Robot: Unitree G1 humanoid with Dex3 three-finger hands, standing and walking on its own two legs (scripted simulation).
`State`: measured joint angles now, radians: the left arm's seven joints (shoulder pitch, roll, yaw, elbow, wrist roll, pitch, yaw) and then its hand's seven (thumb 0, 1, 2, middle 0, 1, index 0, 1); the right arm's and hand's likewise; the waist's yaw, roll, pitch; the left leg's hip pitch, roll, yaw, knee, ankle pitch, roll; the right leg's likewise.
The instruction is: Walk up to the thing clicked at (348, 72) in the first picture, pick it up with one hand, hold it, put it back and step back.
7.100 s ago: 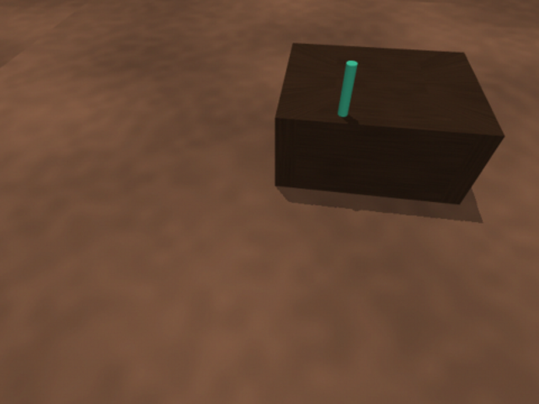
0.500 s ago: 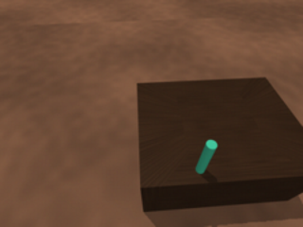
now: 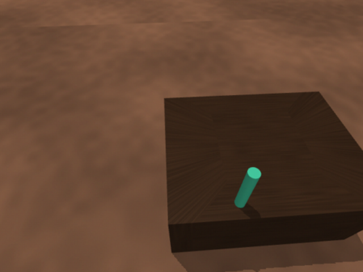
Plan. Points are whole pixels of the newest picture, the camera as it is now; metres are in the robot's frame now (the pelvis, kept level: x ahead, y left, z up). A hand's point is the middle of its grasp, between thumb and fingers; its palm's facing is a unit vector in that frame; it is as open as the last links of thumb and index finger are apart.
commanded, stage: stand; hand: right
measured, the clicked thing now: (246, 189) +0.42 -0.22 -0.25
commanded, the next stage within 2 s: go down in 0.48 s
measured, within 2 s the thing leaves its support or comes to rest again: neither
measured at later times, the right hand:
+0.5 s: hand out of the picture +0.08 -0.26 -0.16, palm faces +0.00 +0.94 -0.35, open 7.3 cm
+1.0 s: hand out of the picture +0.14 -0.27 -0.15, palm faces +0.05 +0.95 -0.31, open 14.5 cm
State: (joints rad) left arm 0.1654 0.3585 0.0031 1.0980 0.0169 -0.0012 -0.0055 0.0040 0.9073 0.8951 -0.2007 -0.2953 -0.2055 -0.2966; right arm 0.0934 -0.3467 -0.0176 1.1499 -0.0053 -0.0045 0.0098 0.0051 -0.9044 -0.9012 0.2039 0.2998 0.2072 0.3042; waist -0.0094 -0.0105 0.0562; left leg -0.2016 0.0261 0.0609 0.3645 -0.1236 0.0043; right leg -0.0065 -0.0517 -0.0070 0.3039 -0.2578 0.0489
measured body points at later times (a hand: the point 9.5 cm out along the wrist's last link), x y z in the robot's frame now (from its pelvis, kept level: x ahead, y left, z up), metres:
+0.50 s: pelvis +0.00 +0.00 +0.00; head +0.02 +0.00 +0.45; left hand +0.06 +0.30 -0.14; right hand +0.08 -0.31 -0.13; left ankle +0.05 +0.12 -0.75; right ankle -0.06 -0.15 -0.75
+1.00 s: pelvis -0.01 -0.02 -0.02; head +0.03 -0.01 +0.43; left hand +0.15 +0.27 -0.12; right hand +0.14 -0.32 -0.12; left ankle +0.05 +0.12 -0.75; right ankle -0.06 -0.15 -0.75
